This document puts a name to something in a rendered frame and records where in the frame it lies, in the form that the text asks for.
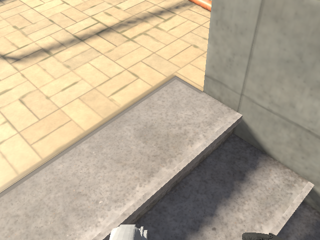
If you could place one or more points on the stairs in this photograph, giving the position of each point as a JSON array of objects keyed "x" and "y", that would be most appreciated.
[{"x": 234, "y": 188}]

